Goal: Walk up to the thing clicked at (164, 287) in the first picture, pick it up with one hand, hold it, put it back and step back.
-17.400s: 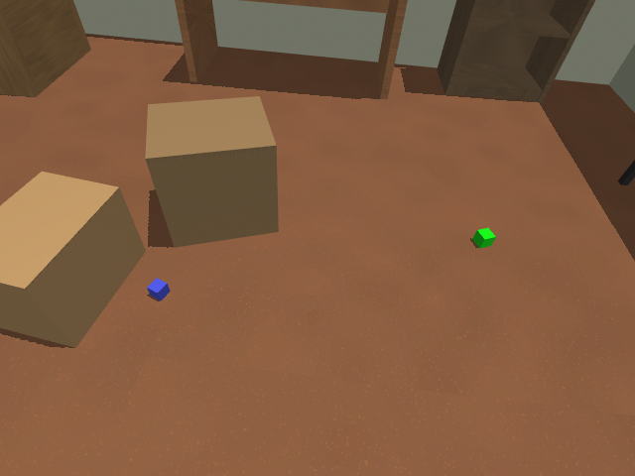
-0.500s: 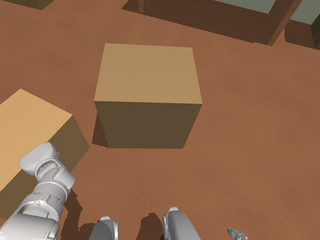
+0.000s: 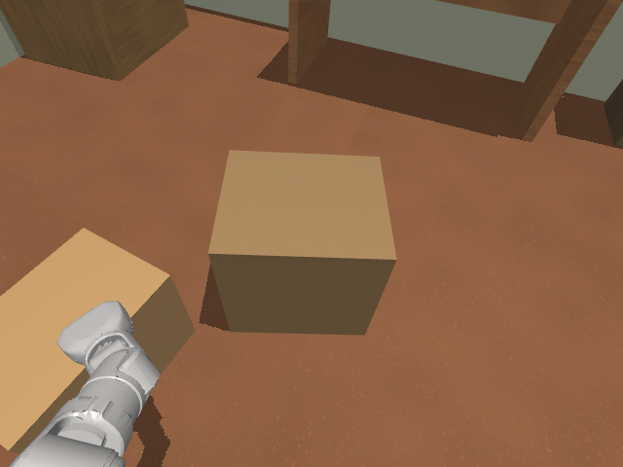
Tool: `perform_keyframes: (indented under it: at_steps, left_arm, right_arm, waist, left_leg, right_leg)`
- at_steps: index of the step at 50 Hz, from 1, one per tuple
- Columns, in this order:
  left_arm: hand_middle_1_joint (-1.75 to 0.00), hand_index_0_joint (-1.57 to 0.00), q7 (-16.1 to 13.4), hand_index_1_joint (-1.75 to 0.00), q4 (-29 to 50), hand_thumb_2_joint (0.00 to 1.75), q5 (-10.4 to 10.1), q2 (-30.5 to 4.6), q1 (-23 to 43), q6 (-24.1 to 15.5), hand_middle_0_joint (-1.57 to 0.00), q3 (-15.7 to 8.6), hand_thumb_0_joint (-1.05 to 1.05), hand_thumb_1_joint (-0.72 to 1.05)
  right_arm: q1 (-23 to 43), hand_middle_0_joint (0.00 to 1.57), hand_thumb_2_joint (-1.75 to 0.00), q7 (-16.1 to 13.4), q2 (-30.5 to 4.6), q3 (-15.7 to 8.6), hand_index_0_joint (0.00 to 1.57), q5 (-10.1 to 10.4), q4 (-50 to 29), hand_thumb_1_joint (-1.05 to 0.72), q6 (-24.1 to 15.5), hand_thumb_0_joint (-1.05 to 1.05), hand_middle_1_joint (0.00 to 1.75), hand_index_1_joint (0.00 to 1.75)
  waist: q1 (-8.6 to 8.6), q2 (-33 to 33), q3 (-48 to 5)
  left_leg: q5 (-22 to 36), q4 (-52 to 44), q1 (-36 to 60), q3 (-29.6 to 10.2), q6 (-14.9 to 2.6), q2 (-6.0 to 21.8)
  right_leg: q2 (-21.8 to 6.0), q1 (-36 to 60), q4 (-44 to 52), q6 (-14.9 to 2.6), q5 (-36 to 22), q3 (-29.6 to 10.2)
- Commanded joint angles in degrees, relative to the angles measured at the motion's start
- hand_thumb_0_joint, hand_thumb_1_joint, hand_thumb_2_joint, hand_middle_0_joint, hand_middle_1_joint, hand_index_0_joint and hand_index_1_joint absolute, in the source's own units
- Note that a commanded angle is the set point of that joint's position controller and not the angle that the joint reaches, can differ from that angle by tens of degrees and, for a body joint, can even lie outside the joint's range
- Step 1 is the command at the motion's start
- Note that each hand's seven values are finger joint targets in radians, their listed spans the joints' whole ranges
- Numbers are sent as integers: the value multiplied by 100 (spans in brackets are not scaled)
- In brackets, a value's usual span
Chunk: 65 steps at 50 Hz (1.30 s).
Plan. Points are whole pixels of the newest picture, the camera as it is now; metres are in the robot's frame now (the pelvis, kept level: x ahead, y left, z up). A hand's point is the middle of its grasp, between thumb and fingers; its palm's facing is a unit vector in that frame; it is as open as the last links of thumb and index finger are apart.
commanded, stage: hold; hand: left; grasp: from above
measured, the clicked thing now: (122, 355) +0.34 +0.24 -0.11
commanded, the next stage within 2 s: crouch in 2.00 s
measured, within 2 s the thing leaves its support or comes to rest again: neither
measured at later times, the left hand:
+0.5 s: hand (114, 343) +0.33 +0.22 -0.04, palm faces -0.31 -0.30 -0.90, open 8.0 cm
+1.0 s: hand (106, 344) +0.32 +0.22 -0.02, palm faces -0.30 -0.30 -0.91, open 8.1 cm
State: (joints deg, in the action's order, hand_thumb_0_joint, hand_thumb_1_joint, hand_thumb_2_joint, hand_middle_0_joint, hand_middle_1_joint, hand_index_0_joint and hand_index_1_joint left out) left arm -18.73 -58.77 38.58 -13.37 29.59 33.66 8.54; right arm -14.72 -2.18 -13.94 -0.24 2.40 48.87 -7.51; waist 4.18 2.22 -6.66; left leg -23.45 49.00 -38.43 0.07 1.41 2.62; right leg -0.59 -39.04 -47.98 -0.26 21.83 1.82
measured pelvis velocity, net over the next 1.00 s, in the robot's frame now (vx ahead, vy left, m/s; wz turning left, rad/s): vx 0.01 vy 0.00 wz -0.01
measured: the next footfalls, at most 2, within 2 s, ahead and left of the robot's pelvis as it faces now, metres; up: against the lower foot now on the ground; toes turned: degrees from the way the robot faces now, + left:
none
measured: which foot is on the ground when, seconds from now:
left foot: down 0.00-1.00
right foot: down 0.00-1.00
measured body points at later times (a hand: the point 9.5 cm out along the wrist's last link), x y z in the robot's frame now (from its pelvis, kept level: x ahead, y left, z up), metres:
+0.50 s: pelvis +0.01 +0.00 +0.02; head +0.04 -0.02 +0.47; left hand +0.34 +0.24 +0.01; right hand +0.12 -0.25 -0.10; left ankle +0.00 +0.13 -0.70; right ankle +0.01 -0.12 -0.70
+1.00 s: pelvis +0.01 +0.00 +0.03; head +0.02 -0.02 +0.48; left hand +0.33 +0.24 +0.04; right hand +0.13 -0.24 -0.09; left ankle +0.00 +0.13 -0.70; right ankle +0.01 -0.12 -0.70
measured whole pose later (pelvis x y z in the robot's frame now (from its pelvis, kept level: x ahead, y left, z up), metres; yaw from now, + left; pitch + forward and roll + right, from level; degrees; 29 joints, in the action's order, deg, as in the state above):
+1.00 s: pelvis +0.01 +0.00 +0.03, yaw +0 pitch +4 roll +0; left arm -14.1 -51.8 39.2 -10.7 27.4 40.3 12.8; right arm -11.7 2.5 -14.7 1.2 2.8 46.6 -7.0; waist 0.6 2.4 -3.4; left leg -16.9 32.4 -19.7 1.5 1.1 1.7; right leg -1.1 -21.6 -33.5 0.1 16.3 0.8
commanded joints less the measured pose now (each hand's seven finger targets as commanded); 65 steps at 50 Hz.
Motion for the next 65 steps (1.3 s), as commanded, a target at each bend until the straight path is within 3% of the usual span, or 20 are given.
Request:
perform_keyframes:
  at_steps: [1,2,13,18,19,22,32,37,42,48,49,50,53,54,59,62,64,65]
  left_arm:
    - [-35,-102,-173,-34,712,34,164,-802,1867,25,-102,-40,0,60]
    - [-35,-102,-201,-34,1023,34,140,-920,2153,-16,-102,-70,0,60]
    - [-30,-101,-139,-30,1083,28,402,-889,2186,53,-102,56,0,58]
    - [-32,-101,-120,-32,1230,30,260,-808,2199,209,-101,57,0,58]
    - [-31,-99,-99,-32,1062,32,275,-804,2094,259,-100,63,0,54]
    - [-30,-100,-68,-31,1192,33,326,-800,2125,305,-102,96,0,55]
    - [-31,-101,50,-34,1310,38,291,-825,2120,458,-105,119,0,56]
    - [-30,-98,103,-33,1774,39,322,-821,2221,479,-102,194,0,52]
    - [-31,-97,140,-35,1754,40,401,-861,2152,541,-100,195,0,50]
    - [-32,-100,237,-35,1811,39,345,-742,2090,664,-103,282,0,55]
    - [-34,-98,250,-37,1590,40,345,-820,1950,710,-101,221,0,52]
    - [-35,-99,276,-37,1933,41,322,-789,2042,707,-102,252,0,54]
    - [-33,-101,317,-36,1804,41,345,-836,1938,765,-104,250,0,55]
    - [-33,-100,318,-36,2160,41,353,-815,2111,732,-104,287,0,55]
    - [-33,-101,312,-37,2343,41,421,-858,2119,791,-105,291,0,56]
    - [-36,-100,335,-39,2368,43,433,-869,2072,903,-103,275,0,55]
    - [-36,-101,372,-39,2472,45,393,-711,2032,947,-105,367,0,57]
    - [-34,-102,386,-38,2137,44,378,-700,1854,1012,-105,351,0,57]
  right_arm:
    - [-137,20,-89,-5,-757,-198,20,31,-462,-88,-249,0,30,30]
    - [-119,20,-89,-1,-783,-207,20,35,-509,-88,-259,0,30,30]
    - [48,20,-89,141,-806,-174,20,53,-600,-89,-250,0,30,30]
    - [196,20,-89,232,-783,-160,20,58,-691,-89,-231,0,30,30]
    - [183,20,-89,259,-806,-158,20,53,-660,-89,-240,0,30,30]
    - [210,20,-89,301,-787,-158,20,41,-675,-89,-241,0,30,30]
    - [382,20,-90,424,-789,-130,20,47,-773,-89,-257,0,30,30]
    - [451,20,-90,434,-798,-107,20,77,-858,-90,-215,0,30,30]
    - [528,20,-90,430,-794,-91,20,77,-862,-90,-203,0,30,30]
    - [694,20,-90,442,-773,-47,20,83,-918,-90,-235,0,30,30]
    - [660,20,-90,450,-770,-45,20,78,-893,-90,-232,0,30,30]
    - [719,20,-90,461,-762,-46,20,84,-940,-90,-230,0,30,30]
    - [726,20,-90,461,-776,-28,20,79,-952,-90,-234,0,30,30]
    - [761,20,-90,462,-754,-30,20,80,-979,-90,-236,0,30,30]
    - [851,20,-90,443,-757,-2,20,91,-1043,-90,-259,0,30,30]
    - [890,20,-90,462,-758,-11,20,99,-1036,-90,-247,0,30,30]
    - [958,20,-90,474,-726,5,20,100,-1046,-90,-268,0,30,30]
    - [935,20,-90,478,-750,3,20,92,-1012,-90,-260,0,30,30]
  waist:
    - [19,-176,-1662]
    - [-51,-54,-1695]
    - [-105,-109,-1546]
    - [-227,-175,-1653]
    - [-179,-263,-1542]
    - [-260,-277,-1592]
    - [-298,-131,-1326]
    - [-313,-211,-1523]
    - [-349,-237,-1406]
    - [-356,-333,-1173]
    - [-377,-346,-1111]
    - [-403,-255,-1245]
    - [-391,-237,-1213]
    - [-424,-136,-1316]
    - [-455,-94,-1301]
    - [-462,-37,-1416]
    - [-460,-116,-1368]
    - [-418,-220,-1182]
  left_leg:
    - [1705,-898,1255,74,-152,-277]
    - [1699,-913,1264,110,-162,-307]
    - [2036,-1332,1799,143,-145,-328]
    - [2103,-1435,1946,227,-178,-368]
    - [2132,-1456,1902,216,-180,-362]
    - [2275,-1503,1956,216,-193,-377]
    - [2059,-1793,2106,252,-181,-350]
    - [2276,-1821,2320,261,-232,-370]
    - [2159,-1908,2326,257,-233,-373]
    - [1839,-2018,2282,249,-244,-378]
    - [1849,-2026,2228,248,-244,-382]
    - [1905,-2034,2333,253,-249,-388]
    - [1976,-2049,2379,242,-226,-361]
    - [2017,-2074,2463,218,-214,-343]
    - [1899,-2103,2472,220,-202,-347]
    - [2166,-2069,2551,226,-192,-341]
    - [2178,-2067,2561,209,-191,-335]
    - [2140,-2073,2484,222,-201,-342]
  right_leg:
    - [234,1330,835,-41,-1606,57]
    - [215,1397,893,-33,-1635,22]
    - [204,1818,1163,-29,-1955,23]
    - [164,2183,1341,15,-2128,-42]
    - [171,2185,1340,19,-2172,-46]
    - [166,2334,1400,31,-2378,-44]
    - [170,2371,1605,0,-2035,-65]
    - [146,2576,1684,41,-2368,-92]
    - [142,2597,1773,37,-2206,-84]
    - [132,2553,1917,42,-1827,-78]
    - [129,2561,1914,42,-1829,-76]
    - [120,2607,1920,42,-1900,-94]
    - [145,2612,1878,22,-1898,-56]
    - [162,2631,1879,7,-1911,-36]
    - [159,2633,1929,3,-1761,-42]
    - [167,2723,1881,7,-2019,-56]
    - [171,2734,1889,13,-2035,-52]
    - [167,2679,1918,18,-1991,-49]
